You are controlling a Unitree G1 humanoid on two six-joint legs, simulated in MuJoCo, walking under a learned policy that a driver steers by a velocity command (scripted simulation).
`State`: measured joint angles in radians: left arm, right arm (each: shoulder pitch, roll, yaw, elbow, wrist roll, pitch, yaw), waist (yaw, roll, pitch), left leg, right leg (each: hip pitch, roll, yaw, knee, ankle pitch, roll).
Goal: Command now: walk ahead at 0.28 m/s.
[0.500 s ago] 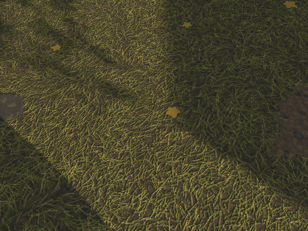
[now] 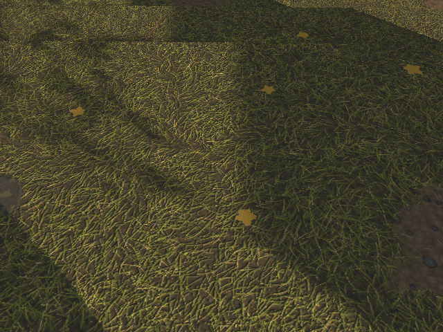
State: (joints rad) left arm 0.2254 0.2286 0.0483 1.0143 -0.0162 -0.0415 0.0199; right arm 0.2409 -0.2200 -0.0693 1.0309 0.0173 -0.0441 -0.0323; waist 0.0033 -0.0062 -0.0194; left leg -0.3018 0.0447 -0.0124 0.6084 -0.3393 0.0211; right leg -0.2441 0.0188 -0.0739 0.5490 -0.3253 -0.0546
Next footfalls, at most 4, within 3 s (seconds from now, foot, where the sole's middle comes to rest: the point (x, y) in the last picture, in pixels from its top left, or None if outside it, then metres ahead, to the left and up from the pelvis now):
0.58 right None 0.43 -0.10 -0.77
1.10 left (187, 294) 0.64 0.12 -0.77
1.56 right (257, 286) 0.68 -0.10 -0.77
1.88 left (183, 325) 0.55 0.13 -0.77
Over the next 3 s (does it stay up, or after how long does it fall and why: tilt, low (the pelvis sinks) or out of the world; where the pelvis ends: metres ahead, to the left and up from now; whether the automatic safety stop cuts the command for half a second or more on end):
stays up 0.59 -0.02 0.01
